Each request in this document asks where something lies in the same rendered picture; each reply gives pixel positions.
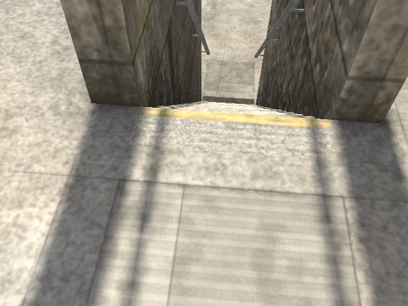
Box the stairs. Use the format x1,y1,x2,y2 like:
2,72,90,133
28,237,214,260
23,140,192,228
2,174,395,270
152,101,315,119

